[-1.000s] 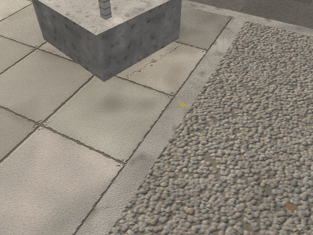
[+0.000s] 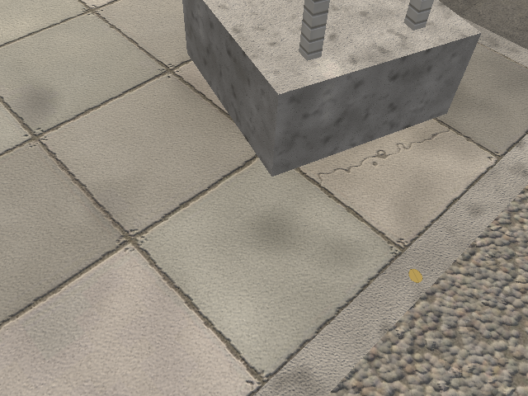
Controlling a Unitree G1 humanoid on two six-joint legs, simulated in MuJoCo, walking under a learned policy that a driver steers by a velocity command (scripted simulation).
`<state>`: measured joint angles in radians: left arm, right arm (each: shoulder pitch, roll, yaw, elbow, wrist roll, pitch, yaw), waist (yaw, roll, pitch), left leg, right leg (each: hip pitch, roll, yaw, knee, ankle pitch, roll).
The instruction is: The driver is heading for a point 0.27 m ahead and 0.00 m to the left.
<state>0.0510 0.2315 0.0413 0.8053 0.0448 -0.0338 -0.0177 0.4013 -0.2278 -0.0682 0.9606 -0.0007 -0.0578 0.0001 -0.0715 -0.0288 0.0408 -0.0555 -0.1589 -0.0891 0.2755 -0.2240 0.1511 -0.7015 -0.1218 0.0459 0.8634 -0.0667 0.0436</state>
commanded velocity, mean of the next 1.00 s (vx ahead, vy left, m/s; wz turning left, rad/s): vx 0.14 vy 0.00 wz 0.16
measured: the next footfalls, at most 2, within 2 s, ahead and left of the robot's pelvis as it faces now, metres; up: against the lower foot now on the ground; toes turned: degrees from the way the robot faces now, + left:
right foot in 0.20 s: +0.31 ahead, -0.12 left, +0.00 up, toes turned +5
left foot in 0.60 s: +0.23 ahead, +0.08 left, +0.00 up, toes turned +5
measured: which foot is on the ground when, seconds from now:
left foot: down 0.00-0.20, up 0.22-0.58, down 0.60-1.00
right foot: up 0.00-0.18, down 0.20-1.00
